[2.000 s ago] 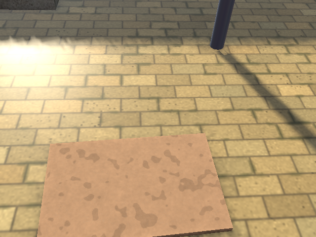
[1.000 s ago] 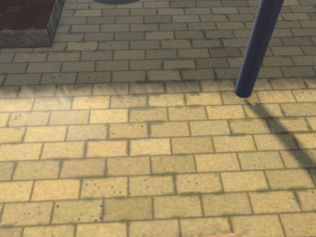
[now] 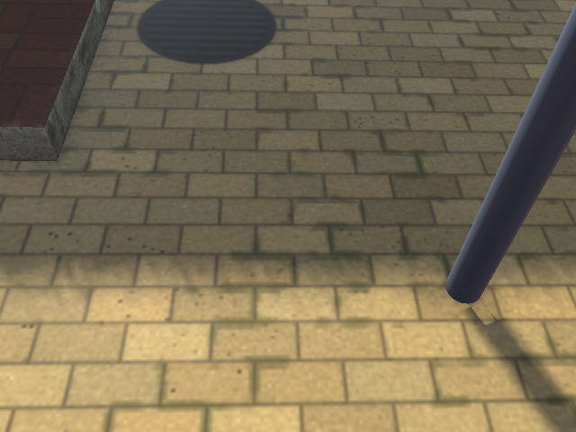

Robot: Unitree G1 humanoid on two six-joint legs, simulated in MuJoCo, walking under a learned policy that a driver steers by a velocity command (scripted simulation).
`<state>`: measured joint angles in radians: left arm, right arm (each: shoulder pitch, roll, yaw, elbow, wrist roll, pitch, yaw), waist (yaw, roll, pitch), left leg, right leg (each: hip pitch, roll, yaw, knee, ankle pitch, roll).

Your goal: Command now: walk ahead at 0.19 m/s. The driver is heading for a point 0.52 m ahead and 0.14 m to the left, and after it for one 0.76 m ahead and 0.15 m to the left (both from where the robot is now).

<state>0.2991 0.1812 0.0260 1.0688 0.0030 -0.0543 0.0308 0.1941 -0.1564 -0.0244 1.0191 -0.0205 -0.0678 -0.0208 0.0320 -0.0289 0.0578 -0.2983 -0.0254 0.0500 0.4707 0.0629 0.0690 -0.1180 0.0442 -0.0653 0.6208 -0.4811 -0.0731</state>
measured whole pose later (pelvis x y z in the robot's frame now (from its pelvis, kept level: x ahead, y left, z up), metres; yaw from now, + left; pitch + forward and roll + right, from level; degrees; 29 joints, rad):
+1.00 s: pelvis +0.43 +0.07 -0.03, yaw +0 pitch +0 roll +2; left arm -0.01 0.19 0.04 0.91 0.02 -0.05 -0.03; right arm 0.46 -0.18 -0.03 1.08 -0.02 -0.09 -0.01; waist -0.06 -0.02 0.06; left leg 0.13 -0.08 0.05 0.19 -0.33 0.06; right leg -0.56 -0.04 -0.08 0.60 -0.06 -0.08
